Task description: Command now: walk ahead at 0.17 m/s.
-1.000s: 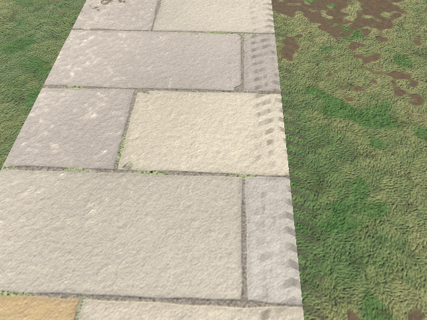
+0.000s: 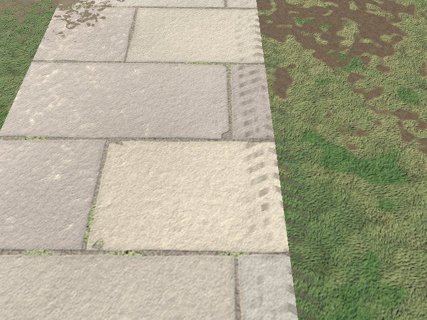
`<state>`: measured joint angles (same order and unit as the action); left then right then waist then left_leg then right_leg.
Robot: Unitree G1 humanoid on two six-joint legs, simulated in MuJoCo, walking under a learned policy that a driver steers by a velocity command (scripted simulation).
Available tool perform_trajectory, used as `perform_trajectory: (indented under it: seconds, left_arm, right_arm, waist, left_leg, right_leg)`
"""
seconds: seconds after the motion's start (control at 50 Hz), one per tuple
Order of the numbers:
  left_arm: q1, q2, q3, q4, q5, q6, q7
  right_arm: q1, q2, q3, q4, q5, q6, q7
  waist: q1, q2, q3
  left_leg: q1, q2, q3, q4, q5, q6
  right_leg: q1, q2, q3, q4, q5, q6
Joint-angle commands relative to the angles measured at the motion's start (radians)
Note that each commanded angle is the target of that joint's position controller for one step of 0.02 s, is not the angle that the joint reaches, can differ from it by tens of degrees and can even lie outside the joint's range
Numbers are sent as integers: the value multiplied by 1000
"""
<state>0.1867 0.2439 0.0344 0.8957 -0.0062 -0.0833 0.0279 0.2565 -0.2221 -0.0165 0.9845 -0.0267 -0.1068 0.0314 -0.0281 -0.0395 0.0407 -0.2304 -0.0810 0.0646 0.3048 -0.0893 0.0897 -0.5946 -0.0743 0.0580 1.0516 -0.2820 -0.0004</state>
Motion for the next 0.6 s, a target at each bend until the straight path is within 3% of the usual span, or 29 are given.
perform_trajectory:
  seconds: [0.02,0.08,0.12,0.16,0.18,0.2,0.22,0.24,0.26,0.32,0.38,0.46,0.6]
  left_arm:
    - [136,5,-1,1,13,22,9]
    - [53,34,4,-12,6,40,7]
    - [14,53,11,-20,7,46,7]
    - [25,63,19,-8,18,42,7]
    - [43,86,27,-2,25,41,10]
    - [70,133,36,1,27,43,15]
    - [36,148,37,10,20,49,17]
    - [24,79,26,15,15,50,8]
    - [-8,50,20,12,12,47,1]
    - [-31,61,24,16,8,35,-4]
    - [1,58,26,41,2,33,-1]
    - [3,56,29,59,1,41,-1]
    - [-7,43,32,85,0,60,1]
  right_arm:
    - [-85,-131,-17,-60,-1,-8,-23]
    - [-33,-157,-22,-34,11,12,-32]
    - [-30,-151,-21,-23,18,24,-34]
    - [-38,-125,-13,-17,36,32,-38]
    - [1,-98,-4,-4,36,32,-39]
    - [64,-77,2,5,18,29,-39]
    - [172,-33,8,28,14,30,-41]
    - [128,-43,9,27,14,42,-53]
    - [80,-69,3,21,17,57,-60]
    - [75,-82,-1,42,14,83,-67]
    - [65,-80,-1,55,20,77,-64]
    - [58,-67,0,72,24,80,-64]
    - [75,-55,0,100,24,92,-71]
  waist:
    - [75,108,-107]
    - [37,109,-120]
    - [30,113,-97]
    - [48,96,-88]
    - [48,64,-87]
    - [12,-11,-115]
    - [-61,-150,-131]
    - [-29,-143,-120]
    - [-22,-109,-82]
    - [-15,-40,-56]
    - [3,-2,-82]
    - [12,26,-94]
    - [14,40,-55]
  left_leg:
    - [-110,240,-72,-77,622,161]
    - [-68,260,-107,-74,410,150]
    - [-58,274,-143,-58,248,141]
    - [-60,238,-154,9,93,99]
    - [-68,200,-152,55,13,55]
    - [-106,134,-115,135,-109,10]
    - [-150,70,-57,149,-256,-26]
    - [-91,76,-40,156,-246,-48]
    - [-69,79,-39,148,-219,-57]
    - [-42,93,-52,127,-175,-58]
    - [-33,102,-59,134,-102,-58]
    - [-18,106,-59,147,-54,-66]
    - [-14,108,-59,142,-65,-70]
  right_leg:
    - [227,-8,-22,-211,136,23]
    - [260,5,-20,-342,198,30]
    - [279,12,-17,-421,176,19]
    - [359,32,-37,-571,213,-8]
    - [419,-1,-4,-645,318,-27]
    - [502,-85,76,-631,497,-59]
    - [519,-134,124,-626,462,-138]
    - [433,-119,143,-668,262,-150]
    - [374,-82,128,-681,165,-125]
    - [349,-13,55,-641,202,-79]
    - [408,2,31,-589,355,-84]
    - [437,9,19,-558,428,-94]
    - [422,26,3,-563,368,-87]
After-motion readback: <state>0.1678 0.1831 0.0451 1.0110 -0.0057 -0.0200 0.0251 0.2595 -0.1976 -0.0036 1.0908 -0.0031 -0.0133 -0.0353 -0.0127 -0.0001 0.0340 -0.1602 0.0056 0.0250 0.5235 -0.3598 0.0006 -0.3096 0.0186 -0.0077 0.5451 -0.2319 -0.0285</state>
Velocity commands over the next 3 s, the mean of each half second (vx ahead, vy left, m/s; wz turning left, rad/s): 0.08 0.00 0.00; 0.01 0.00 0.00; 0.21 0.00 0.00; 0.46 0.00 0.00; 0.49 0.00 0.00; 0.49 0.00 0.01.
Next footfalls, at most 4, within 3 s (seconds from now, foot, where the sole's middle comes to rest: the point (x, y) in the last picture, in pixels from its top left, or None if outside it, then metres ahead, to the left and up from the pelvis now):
0.18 right None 0.17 -0.15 -0.78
1.90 left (191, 292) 0.56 0.07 -0.78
2.46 right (256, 205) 0.88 -0.16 -0.78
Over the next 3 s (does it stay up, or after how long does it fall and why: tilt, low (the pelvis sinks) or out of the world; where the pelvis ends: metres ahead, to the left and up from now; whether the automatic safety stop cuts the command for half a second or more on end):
stays up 1.00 -0.04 -0.01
